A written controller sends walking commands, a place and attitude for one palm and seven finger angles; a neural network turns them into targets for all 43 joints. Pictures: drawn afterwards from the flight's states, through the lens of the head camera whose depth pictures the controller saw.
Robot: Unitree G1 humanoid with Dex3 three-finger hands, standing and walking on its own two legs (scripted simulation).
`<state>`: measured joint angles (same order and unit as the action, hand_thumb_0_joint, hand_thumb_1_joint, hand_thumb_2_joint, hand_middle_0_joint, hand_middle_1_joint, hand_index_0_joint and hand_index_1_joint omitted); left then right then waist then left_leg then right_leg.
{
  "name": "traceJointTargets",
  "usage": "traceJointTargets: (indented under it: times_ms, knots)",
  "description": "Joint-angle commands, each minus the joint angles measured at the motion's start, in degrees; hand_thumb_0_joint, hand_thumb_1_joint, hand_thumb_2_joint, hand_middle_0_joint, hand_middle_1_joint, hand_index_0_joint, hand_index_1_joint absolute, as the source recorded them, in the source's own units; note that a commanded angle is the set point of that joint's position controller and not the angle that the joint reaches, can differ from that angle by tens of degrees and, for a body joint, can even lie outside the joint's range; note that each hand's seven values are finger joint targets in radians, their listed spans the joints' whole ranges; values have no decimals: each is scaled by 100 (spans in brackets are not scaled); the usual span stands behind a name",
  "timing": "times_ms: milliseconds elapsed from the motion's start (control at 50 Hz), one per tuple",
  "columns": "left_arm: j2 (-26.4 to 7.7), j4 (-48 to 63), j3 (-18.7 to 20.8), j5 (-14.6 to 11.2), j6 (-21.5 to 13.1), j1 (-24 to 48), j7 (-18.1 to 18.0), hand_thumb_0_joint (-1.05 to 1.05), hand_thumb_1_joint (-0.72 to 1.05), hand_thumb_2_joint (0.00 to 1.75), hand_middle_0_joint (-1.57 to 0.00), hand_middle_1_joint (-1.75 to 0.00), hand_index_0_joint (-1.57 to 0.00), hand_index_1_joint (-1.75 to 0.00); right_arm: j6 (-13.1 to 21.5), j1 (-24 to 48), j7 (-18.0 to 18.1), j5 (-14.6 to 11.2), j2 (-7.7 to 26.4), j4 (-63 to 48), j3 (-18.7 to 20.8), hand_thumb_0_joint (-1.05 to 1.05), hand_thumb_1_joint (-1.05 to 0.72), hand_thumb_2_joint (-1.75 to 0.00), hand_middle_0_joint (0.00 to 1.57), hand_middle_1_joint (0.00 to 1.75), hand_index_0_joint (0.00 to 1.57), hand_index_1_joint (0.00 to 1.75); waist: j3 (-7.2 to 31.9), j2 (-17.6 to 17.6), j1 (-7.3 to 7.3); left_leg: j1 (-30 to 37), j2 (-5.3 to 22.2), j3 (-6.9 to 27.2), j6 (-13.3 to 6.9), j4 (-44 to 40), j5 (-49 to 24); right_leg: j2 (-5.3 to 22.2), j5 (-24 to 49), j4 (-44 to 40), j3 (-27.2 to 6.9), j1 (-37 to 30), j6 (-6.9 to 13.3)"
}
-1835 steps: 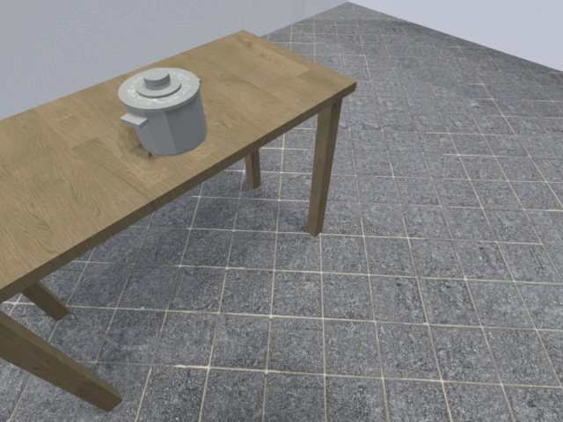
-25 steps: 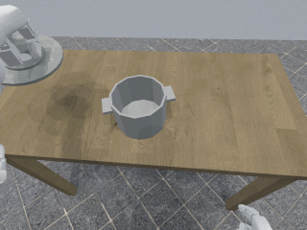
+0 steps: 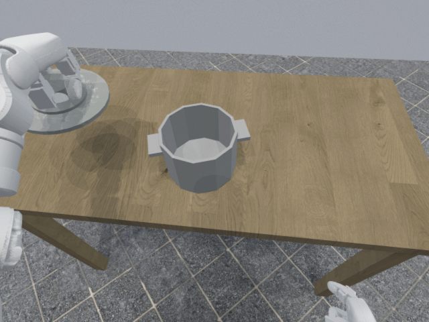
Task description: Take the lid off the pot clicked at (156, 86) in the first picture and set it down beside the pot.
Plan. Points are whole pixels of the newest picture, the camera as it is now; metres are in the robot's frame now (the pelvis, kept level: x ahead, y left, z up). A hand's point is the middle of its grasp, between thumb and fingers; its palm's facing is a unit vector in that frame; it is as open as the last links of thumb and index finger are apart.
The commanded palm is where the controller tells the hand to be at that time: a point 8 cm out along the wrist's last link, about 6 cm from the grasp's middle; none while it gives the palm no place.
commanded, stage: lower the lid onto the table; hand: left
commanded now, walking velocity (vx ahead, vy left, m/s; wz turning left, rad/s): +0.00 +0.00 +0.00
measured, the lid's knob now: (54, 86) +0.46 +0.30 +0.18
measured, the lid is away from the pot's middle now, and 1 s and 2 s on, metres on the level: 0.25 0.25 0.24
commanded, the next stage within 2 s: none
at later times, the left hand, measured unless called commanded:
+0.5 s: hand (60, 105) +0.43 +0.29 +0.17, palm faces -0.34 -0.12 -0.93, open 4.2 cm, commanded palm +0.42 +0.29 +0.25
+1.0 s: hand (66, 121) +0.42 +0.29 +0.14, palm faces -0.40 -0.11 -0.91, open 4.2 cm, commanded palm +0.43 +0.29 +0.22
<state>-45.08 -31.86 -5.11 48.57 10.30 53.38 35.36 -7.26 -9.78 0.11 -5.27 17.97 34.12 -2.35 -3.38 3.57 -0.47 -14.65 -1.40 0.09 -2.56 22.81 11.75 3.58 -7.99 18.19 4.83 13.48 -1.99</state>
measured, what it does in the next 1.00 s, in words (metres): stands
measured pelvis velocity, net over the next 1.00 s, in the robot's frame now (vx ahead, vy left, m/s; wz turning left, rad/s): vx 0.00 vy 0.00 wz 0.00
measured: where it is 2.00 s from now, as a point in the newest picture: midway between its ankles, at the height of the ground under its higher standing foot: outside the picture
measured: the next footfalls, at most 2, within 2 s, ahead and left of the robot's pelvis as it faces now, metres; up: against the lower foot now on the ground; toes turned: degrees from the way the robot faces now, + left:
none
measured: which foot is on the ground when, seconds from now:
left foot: down 0.00-1.00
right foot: down 0.00-1.00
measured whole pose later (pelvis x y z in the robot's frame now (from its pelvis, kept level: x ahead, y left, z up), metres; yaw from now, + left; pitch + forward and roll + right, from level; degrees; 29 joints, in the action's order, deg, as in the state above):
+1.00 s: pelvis +0.00 +0.00 +0.00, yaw +0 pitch +4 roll -1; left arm -44.1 -37.4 -3.4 47.4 1.4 46.9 32.4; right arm -7.1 -11.2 0.4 -4.3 17.8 36.5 -1.4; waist -3.7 2.5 -2.0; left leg -15.4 -1.0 0.1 -2.6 24.5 12.7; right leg 3.1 -8.1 18.5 4.7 13.6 -2.1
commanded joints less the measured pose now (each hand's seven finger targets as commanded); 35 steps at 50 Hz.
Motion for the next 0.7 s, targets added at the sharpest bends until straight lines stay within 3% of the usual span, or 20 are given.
traceJointTargets:
  times_ms: [0, 20, 40, 80, 100, 120, 160, 200, 280, 340, 380, 440, 460, 500, 580, 600, 620, 640, 660, 680]
  knots:
    - [-2016, 1277, 887, 169, -72, 3328, -439, 0, 52, 119, -73, -81, -120, -104, 213, 56, 87, 18, 882, -618, 340, 0, -90, -90, 20, 30, 20, 30, 2817, 245, -147, 1267, -57, 317, -154, -102, -1897, -528, 1105, 91, -73, -833, 411]
    - [-1962, 1181, 858, 185, -88, 3326, -430, 0, 52, 119, -73, -81, -120, -104, 228, 81, 106, 20, 882, -608, 346, 0, -90, -90, 20, 30, 20, 30, 2759, 258, -153, 1251, -63, 302, -175, -68, -1885, -517, 1152, 80, -70, -814, 411]
    - [-2139, 1401, 998, 161, -118, 3371, -454, 0, 52, 119, -73, -81, -120, -104, 232, 64, 98, 12, 893, -616, 355, 0, -90, -90, 20, 30, 20, 30, 2942, 329, -124, 1336, -56, 321, -172, -60, -2046, -513, 1275, 126, -92, -912, 410]
    - [-2023, 1305, 921, 120, -141, 3163, -489, 0, 52, 119, -73, -81, -120, -104, 258, 66, 82, 35, 923, -568, 373, 0, -90, -90, 20, 30, 20, 30, 2877, 477, -167, 1373, -44, 363, -162, 37, -2351, -522, 1348, 126, -79, -792, 431]
    - [-2211, 1496, 1134, 158, -177, 3220, -493, 0, 52, 119, -73, -81, -120, -104, 277, -10, 66, 64, 891, -599, 373, 0, -90, -90, 20, 30, 20, 30, 3010, 448, -107, 1421, -56, 354, -163, 6, -2434, -533, 1414, 137, -122, -927, 410]
    - [-2313, 964, 1289, 193, -186, 2835, -482, 0, 52, 119, -73, -81, -120, -104, 268, -16, 70, 62, 905, -588, 364, 0, -90, -90, 20, 30, 20, 30, 2783, 230, -95, 1187, -76, 321, -186, 42, -2321, -519, 1489, 143, -99, -953, 417]
    - [-2498, 745, 1459, 179, -256, 2559, -459, 0, 52, 119, -73, -81, -120, -104, 223, -54, 46, 36, 921, -605, 365, 0, -90, -90, 20, 30, 20, 30, 2758, -17, -48, 937, -113, 251, -191, 44, -2168, -467, 1753, 241, -127, -1155, 388]
    - [-2441, 947, 1402, 152, -324, 2523, -453, 0, 52, 119, -73, -81, -120, -104, 171, -57, 6, 42, 926, -643, 393, 0, -90, -90, 20, 30, 20, 30, 2890, 44, -65, 975, -120, 234, -184, 75, -2373, -451, 1895, 295, -159, -1225, 368]
    - [-2027, 1265, 1036, 35, -334, 2422, -434, 0, 52, 119, -73, -81, -120, -104, 130, 22, -15, 28, 927, -675, 440, 0, -90, -90, 20, 30, 20, 30, 2695, 411, -161, 1178, -53, 280, -196, 147, -2656, -474, 1756, 206, -133, -912, 371]
    - [-2385, 1536, 1446, 49, -404, 2336, -456, 0, 52, 119, -73, -81, -120, -104, 140, -70, -13, 49, 912, -691, 447, 0, -90, -90, 20, 30, 20, 30, 2958, 306, -110, 1334, -78, 302, -237, 185, -2846, -507, 1891, 240, -148, -1048, 344]
    - [-2603, 1217, 1659, 0, -434, 1991, -480, 0, 52, 119, -73, -81, -120, -104, 138, -80, -13, 57, 980, -638, 463, 0, -90, -90, 20, 30, 20, 30, 2810, 218, -115, 1141, -97, 264, -236, 221, -2655, -490, 1922, 245, -141, -1034, 348]
    - [-2321, 741, 1418, -12, -453, 2052, -415, 0, 52, 119, -73, -81, -120, -104, 76, -140, 27, 25, 945, -577, 439, 0, -90, -90, 20, 30, 20, 30, 2471, -116, -156, 852, -106, 201, -227, 107, -1977, -477, 1694, 205, -91, -1001, 309]
    - [-2235, 735, 1290, -19, -459, 2142, -411, 0, 52, 119, -73, -81, -120, -104, 59, -129, 41, 8, 947, -570, 439, 0, -90, -90, 20, 30, 20, 30, 2414, -77, -169, 827, -105, 184, -223, 75, -1792, -477, 1559, 187, -77, -941, 305]
    - [-2317, 1248, 1294, -16, -519, 2418, -457, 0, 52, 119, -73, -81, -120, -104, 71, -64, 35, 40, 946, -612, 461, 0, -90, -90, 20, 30, 20, 30, 2728, 219, -154, 1034, -111, 203, -229, 114, -1979, -476, 1603, 223, -143, -1026, 330]
    - [-2271, 1611, 1244, -69, -628, 2461, -547, 0, 52, 119, -73, -81, -120, -104, 158, 21, 69, 62, 931, -589, 467, 0, -90, -90, 20, 30, 20, 30, 2889, 650, -179, 1398, -54, 301, -237, 185, -2431, -509, 1515, 169, -141, -848, 365]
    - [-2290, 1613, 1321, -59, -646, 2458, -557, 0, 52, 119, -73, -81, -120, -104, 164, -75, 78, 85, 905, -552, 457, 0, -90, -90, 20, 30, 20, 30, 2904, 553, -169, 1448, -48, 326, -238, 170, -2555, -541, 1533, 169, -125, -861, 341]
    - [-2103, 1143, 1186, -52, -634, 2250, -531, 0, 52, 119, -73, -81, -120, -104, 165, -68, 94, 76, 900, -505, 434, 0, -90, -90, 20, 30, 20, 30, 2662, 453, -202, 1290, -56, 306, -230, 159, -2342, -548, 1421, 121, -75, -755, 339]
    - [-2223, 1132, 1281, -83, -652, 2313, -529, 0, 52, 119, -73, -81, -120, -104, 150, -103, 96, 53, 932, -452, 435, 0, -90, -90, 20, 30, 20, 30, 2566, 339, -187, 1222, -39, 327, -217, 101, -2236, -554, 1433, 124, -48, -801, 336]
    - [-2069, 741, 1179, -71, -630, 2127, -514, 0, 52, 119, -73, -81, -120, -104, 147, -97, 112, 52, 925, -438, 431, 0, -90, -90, 20, 30, 20, 30, 2406, 212, -210, 1072, -66, 265, -218, 91, -1985, -545, 1366, 102, -34, -744, 331]
    - [-2193, 761, 1228, -95, -643, 2160, -530, 0, 52, 119, -73, -81, -120, -104, 142, -89, 99, 42, 994, -398, 449, 0, -90, -90, 20, 30, 20, 30, 2379, 210, -205, 1037, -49, 297, -207, 70, -2001, -529, 1364, 105, -48, -735, 358]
